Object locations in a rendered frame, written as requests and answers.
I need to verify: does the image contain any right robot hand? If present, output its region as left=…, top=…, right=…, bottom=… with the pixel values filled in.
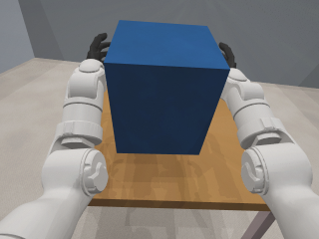
left=218, top=42, right=236, bottom=69

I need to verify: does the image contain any left robot hand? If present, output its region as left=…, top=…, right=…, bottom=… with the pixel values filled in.
left=86, top=33, right=111, bottom=65

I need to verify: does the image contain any robot right upper arm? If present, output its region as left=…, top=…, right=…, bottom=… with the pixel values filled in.
left=240, top=142, right=319, bottom=239

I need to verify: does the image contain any robot left upper arm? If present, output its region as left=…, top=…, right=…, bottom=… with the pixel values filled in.
left=0, top=147, right=109, bottom=239

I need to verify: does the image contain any robot right forearm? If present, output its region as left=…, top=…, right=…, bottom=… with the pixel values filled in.
left=220, top=68, right=313, bottom=183

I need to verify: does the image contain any table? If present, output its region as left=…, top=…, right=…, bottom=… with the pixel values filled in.
left=88, top=85, right=275, bottom=239

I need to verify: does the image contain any carton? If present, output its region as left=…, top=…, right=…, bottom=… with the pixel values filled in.
left=104, top=20, right=230, bottom=155

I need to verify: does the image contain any robot left forearm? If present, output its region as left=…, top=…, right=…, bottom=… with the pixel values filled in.
left=41, top=59, right=107, bottom=187

